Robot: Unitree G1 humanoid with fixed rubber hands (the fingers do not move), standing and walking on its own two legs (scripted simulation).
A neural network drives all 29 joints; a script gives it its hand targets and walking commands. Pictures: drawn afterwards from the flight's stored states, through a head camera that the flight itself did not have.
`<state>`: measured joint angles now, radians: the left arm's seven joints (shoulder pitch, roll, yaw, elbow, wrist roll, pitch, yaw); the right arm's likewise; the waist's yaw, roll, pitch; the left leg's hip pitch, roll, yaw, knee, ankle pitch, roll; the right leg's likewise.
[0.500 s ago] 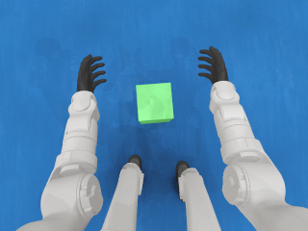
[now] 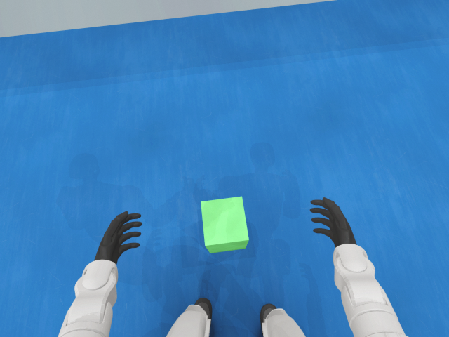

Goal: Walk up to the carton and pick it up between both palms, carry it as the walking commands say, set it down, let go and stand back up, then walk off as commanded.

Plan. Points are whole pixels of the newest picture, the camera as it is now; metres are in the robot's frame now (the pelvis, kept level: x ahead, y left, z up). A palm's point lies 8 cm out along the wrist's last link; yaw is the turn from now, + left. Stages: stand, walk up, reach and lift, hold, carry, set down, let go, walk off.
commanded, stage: let go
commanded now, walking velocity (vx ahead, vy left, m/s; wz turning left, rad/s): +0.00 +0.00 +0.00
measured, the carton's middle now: (224, 227) +0.41 +0.03 -0.63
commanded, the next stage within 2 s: stand in 0.72 s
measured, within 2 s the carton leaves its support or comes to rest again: neither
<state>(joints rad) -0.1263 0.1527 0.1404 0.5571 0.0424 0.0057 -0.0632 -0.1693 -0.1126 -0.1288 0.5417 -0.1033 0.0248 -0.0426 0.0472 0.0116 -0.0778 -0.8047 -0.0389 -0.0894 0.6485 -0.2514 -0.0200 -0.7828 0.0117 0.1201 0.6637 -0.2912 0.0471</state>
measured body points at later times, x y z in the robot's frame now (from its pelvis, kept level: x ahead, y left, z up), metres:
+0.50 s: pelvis +0.03 -0.02 +0.03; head +0.06 -0.01 +0.48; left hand +0.20 +0.23 -0.05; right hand +0.21 -0.25 -0.05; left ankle +0.02 +0.13 -0.71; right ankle +0.00 -0.15 -0.71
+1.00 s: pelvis +0.02 +0.00 +0.02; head +0.03 +0.01 +0.47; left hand +0.16 +0.28 -0.08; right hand +0.15 -0.30 -0.07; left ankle +0.02 +0.13 -0.71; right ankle +0.00 -0.15 -0.71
